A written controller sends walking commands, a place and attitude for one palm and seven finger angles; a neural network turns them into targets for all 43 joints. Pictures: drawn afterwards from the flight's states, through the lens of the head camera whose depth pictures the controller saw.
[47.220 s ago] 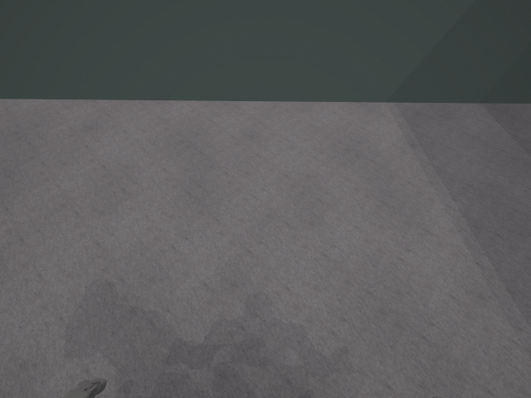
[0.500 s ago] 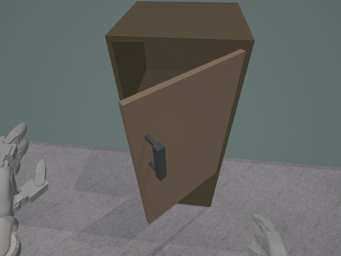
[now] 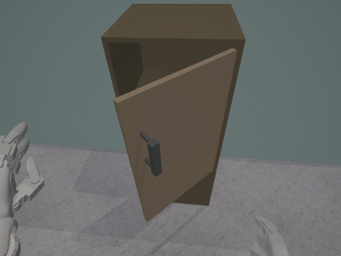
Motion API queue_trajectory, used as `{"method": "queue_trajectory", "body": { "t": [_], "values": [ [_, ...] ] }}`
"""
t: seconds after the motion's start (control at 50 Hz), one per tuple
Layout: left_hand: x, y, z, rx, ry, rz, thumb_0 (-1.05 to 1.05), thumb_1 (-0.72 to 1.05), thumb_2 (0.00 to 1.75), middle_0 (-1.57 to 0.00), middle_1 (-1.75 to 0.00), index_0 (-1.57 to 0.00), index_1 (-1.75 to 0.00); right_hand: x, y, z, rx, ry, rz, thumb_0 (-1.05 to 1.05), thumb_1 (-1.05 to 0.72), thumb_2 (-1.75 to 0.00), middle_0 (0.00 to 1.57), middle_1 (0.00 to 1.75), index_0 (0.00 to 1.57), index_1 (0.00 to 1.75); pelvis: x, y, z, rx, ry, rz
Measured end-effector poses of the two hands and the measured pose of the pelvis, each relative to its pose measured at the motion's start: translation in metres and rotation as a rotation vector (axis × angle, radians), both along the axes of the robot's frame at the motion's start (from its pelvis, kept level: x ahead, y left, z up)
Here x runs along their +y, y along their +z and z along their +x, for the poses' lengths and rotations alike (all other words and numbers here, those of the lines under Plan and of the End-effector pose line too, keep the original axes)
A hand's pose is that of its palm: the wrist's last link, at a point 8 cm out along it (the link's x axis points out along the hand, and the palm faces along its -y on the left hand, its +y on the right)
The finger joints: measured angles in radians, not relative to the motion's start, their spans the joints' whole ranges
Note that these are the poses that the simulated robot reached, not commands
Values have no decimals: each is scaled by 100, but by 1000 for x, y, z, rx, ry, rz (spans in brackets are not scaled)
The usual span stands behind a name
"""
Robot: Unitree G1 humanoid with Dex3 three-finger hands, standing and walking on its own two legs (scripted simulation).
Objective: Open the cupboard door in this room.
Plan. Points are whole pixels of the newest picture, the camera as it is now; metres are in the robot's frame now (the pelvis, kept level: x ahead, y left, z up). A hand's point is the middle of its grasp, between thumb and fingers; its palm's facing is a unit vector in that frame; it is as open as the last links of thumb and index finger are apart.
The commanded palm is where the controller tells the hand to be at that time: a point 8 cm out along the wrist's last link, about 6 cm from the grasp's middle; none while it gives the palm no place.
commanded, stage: step back with the hand held close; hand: left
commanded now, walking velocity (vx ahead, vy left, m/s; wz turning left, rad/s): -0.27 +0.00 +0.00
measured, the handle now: (150, 153) +0.35 +0.10 +0.06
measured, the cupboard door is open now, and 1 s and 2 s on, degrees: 45 45 45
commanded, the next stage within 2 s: stop stepping back and stand still in 0.94 s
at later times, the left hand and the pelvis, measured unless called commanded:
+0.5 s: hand (0, 218) +0.12 +0.29 +0.15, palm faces +0.40 -0.78 -0.48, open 7.4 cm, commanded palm +0.06 +0.33 +0.17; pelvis -0.08 +0.03 -0.01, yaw +0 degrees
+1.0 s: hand out of the picture +0.02 +0.31 +0.18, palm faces +0.47 -0.79 -0.39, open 7.4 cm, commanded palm -0.04 +0.35 +0.17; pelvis -0.17 +0.04 -0.01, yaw +1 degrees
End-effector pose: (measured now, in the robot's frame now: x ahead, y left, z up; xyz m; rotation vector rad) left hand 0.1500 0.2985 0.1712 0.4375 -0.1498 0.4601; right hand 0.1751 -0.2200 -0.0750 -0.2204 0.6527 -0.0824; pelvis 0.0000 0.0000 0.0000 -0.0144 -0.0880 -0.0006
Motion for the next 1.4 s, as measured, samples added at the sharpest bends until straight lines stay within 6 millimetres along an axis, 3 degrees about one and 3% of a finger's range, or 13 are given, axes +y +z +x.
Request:
{"method": "queue_trajectory", "body": {
  "t": [0.08, 0.3, 0.48, 0.66, 0.78, 0.88, 0.98, 1.08, 1.2, 1.3, 1.4],
  "values": [
    [4, 11, -3, -14, -29, 74, 1, 89, 89, -21, -30, -20, -30, -2, 0, -6, 23, -18, -8, 1, -90, -90, 20, 30, 20, 30, 3, 0, -8, 34, 2, -10],
    [15, -8, -24, 100, -99, 94, 1, 89, 89, -21, -30, -21, -30, -1, -2, -46, 85, -106, -40, 1, -90, -90, 20, 30, 20, 30, 22, -3, -37, 63, -20, -3],
    [27, 3, -62, -27, -96, 149, 1, 89, 89, -21, -30, -21, -30, 14, 1, -83, 45, -82, -50, 1, -90, -90, 20, 30, 20, 30, 30, -12, -74, 52, -11, -9],
    [33, -4, -108, -90, -56, 136, 1, 89, 89, -21, -30, -21, -30, 20, -10, -120, 61, -43, -67, 1, -90, -90, 20, 30, 20, 30, 33, -21, -106, 48, 18, -25],
    [49, -11, -123, -146, -70, 102, 1, 89, 89, -21, -30, -21, -30, 27, -13, -151, 85, -65, -123, 1, -90, -90, 20, 30, 20, 30, 49, -27, -129, 35, 18, -54],
    [64, 10, -138, -184, -50, 154, 1, 89, 89, -21, -30, -21, -30, 46, -5, -174, 91, -47, -79, 1, -90, -90, 20, 30, 20, 30, 48, -15, -149, 66, 44, -93],
    [56, 19, -165, -196, -67, 140, 1, 89, 89, -21, -30, -20, -30, 58, 0, -186, 69, -7, -39, 1, -90, -90, 20, 30, 20, 30, 45, -10, -169, 127, 16, -86],
    [35, 5, -184, -156, -143, 144, 1, 89, 89, -20, -30, -20, -30, 54, -13, -196, 21, 15, -17, 1, -90, -90, 21, 30, 20, 30, 41, -24, -204, 151, -59, -26],
    [41, -3, -189, -116, -189, 119, 1, 89, 89, -21, -30, -21, -30, 39, -12, -238, 56, -96, -56, 1, -90, -90, 21, 30, 20, 30, 50, -23, -208, 101, -70, -18],
    [51, -5, -192, -117, -161, 62, 1, 89, 89, -21, -30, -21, -30, 30, 3, -277, 17, -145, -80, 1, -90, -90, 20, 30, 20, 30, 54, -15, -234, 46, -65, -3],
    [39, 9, -225, -105, -182, 86, 1, 89, 89, -21, -30, -21, -30, 27, 14, -316, 6, -155, -70, 1, -90, -90, 20, 30, 20, 30, 50, -4, -258, 36, -61, -12]
  ]
}}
